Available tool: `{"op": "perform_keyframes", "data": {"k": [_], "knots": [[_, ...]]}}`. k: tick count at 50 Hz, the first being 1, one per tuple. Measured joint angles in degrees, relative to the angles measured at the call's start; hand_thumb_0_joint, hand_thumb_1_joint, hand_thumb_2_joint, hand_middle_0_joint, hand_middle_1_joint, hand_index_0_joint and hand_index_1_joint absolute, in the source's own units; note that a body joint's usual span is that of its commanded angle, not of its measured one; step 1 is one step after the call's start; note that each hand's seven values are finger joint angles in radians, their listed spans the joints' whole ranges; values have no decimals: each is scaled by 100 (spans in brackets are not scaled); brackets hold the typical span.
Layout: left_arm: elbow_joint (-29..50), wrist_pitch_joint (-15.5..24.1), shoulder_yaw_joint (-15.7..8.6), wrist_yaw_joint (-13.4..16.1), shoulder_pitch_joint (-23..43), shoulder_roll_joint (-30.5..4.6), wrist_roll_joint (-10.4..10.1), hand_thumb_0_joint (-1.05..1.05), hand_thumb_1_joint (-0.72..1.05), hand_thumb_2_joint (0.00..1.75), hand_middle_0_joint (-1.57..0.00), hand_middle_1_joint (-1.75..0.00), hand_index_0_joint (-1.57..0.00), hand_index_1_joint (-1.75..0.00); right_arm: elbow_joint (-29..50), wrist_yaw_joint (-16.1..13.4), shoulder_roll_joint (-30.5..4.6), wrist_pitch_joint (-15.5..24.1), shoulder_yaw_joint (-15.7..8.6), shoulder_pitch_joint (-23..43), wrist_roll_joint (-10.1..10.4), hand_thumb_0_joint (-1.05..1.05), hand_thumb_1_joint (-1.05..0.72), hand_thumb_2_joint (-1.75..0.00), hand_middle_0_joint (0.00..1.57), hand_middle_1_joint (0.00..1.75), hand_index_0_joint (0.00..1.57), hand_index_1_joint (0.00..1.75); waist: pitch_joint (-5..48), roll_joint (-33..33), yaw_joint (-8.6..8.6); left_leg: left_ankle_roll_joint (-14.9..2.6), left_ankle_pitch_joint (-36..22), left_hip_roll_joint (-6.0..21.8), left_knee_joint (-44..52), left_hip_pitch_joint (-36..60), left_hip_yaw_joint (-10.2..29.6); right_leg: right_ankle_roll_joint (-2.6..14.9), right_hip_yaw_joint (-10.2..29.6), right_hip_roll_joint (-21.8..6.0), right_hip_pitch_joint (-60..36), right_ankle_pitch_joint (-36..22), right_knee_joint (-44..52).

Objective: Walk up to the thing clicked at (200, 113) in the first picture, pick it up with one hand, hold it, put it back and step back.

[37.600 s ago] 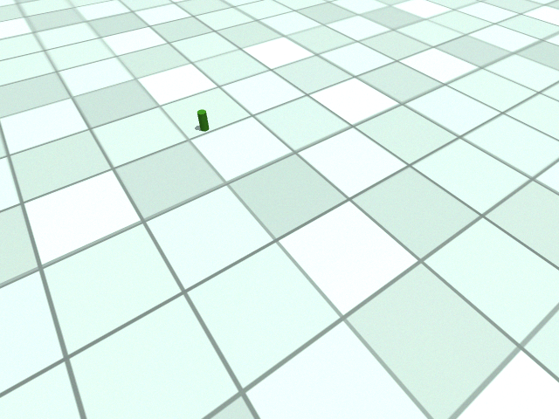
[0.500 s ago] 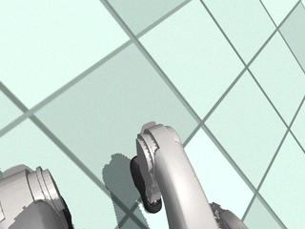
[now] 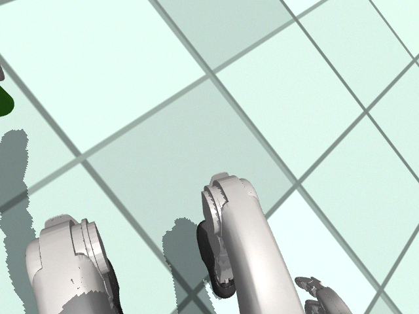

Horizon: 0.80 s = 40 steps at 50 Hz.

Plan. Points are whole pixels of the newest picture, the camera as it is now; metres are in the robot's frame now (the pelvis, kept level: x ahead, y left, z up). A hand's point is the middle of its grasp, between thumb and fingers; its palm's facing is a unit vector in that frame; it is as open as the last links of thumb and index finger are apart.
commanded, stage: lift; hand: left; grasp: from above
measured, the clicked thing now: out of the picture +0.55 +0.29 -0.16
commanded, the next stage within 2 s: hold in 1.70 s
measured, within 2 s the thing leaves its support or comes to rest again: neither
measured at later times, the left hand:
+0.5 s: hand out of the picture +0.49 +0.30 -0.04, palm faces -0.43 -0.09 -0.90, open 8.1 cm
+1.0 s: hand out of the picture +0.39 +0.28 +0.16, palm faces -0.41 -0.12 -0.90, open 8.1 cm
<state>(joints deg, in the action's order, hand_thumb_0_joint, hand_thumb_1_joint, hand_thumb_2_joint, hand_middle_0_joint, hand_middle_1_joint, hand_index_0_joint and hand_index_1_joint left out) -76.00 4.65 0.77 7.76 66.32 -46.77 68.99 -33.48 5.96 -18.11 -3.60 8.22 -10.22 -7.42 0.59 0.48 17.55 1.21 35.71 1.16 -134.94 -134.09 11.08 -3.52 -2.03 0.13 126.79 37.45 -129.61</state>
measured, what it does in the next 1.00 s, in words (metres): rises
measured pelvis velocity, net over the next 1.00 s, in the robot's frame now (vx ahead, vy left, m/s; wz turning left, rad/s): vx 0.01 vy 0.00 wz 0.12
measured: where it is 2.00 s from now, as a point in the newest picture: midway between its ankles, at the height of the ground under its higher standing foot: (168, 292)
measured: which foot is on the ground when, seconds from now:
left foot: down 0.00-1.00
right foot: down 0.00-1.00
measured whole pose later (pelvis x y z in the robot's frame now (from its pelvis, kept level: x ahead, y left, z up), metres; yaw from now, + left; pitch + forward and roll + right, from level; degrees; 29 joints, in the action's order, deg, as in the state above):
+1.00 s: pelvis +0.01 +0.00 +0.22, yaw +7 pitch +26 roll -3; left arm -42.1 -0.6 6.4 0.1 31.4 -30.0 55.2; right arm -37.6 -1.2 -13.9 -6.2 -0.3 -8.7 0.8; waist 9.3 3.7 4.9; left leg 0.7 31.8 3.3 -93.5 -87.8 3.2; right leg -3.5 0.3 -2.1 84.5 32.5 -91.2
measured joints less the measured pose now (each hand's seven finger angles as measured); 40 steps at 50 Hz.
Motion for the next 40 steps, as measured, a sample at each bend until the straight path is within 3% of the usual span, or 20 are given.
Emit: {"op": "perform_keyframes", "data": {"k": [7, 12, 23, 40], "knots": [[162, -81, -66, -115, -62, 62, -77, -1, 22, 55, -82, -78, -73, -72, -53, -85, 36, -101, -56, -214, 87, 0, -92, -90, 20, 30, 20, 30, 74, 82, -19, -14, -33, 4, 137, 29, -79, 12, 50, -23, -3, -18, 94], [487, -167, -93, -336, -286, 211, -273, -1, 24, 54, -80, -80, -71, -72, -107, -110, 88, -194, -169, -308, 182, 0, -93, -90, 20, 30, 20, 30, 155, 151, -125, -29, -38, 13, 298, 146, -157, -9, 100, -49, -92, -15, 214], [1589, -113, -40, -736, -1151, 642, -649, -1, 26, 51, -79, -80, -70, -73, -131, -211, 179, -376, -509, -234, 429, 0, -93, -90, 20, 30, 20, 30, 536, 288, -540, -90, -42, 38, 937, 719, -381, -33, 210, -140, -593, -5, 765], [2824, -406, 341, -872, -2469, 1312, -1151, -2, 26, 51, -80, -79, -70, -73, -199, -491, 313, -383, -832, 227, 686, 0, -92, -90, 20, 30, 20, 30, 882, 316, -1094, -80, -137, 135, 2620, 2757, -618, -56, 223, -219, -2481, -182, 2376]]}}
